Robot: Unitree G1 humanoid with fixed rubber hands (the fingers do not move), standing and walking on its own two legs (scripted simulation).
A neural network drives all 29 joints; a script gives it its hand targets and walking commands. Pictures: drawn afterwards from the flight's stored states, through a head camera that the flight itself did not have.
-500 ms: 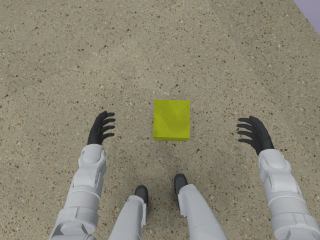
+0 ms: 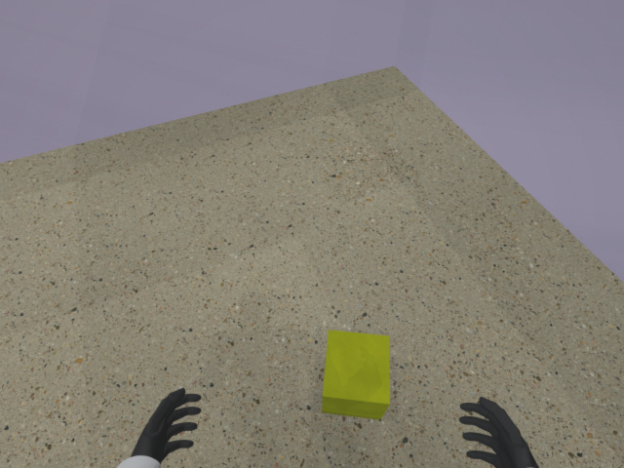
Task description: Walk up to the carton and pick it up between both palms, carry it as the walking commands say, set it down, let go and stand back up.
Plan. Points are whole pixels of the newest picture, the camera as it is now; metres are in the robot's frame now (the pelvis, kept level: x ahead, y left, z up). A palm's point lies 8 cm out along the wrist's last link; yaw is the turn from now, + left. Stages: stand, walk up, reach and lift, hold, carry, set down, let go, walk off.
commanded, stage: let go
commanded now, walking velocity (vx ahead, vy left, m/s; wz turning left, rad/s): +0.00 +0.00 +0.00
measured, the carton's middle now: (354, 375) +0.44 -0.09 -0.68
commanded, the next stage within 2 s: stand in 0.32 s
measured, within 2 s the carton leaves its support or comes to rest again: neither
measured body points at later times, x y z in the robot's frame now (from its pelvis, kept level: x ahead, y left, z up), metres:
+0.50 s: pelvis +0.02 -0.01 -0.01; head +0.00 -0.02 +0.44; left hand +0.14 +0.22 -0.12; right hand +0.14 -0.27 -0.10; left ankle -0.03 +0.10 -0.74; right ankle +0.02 -0.13 -0.74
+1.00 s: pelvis +0.05 -0.01 -0.01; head +0.01 -0.01 +0.44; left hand +0.05 +0.21 -0.16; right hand +0.04 -0.25 -0.16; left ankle -0.03 +0.10 -0.74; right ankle +0.02 -0.13 -0.74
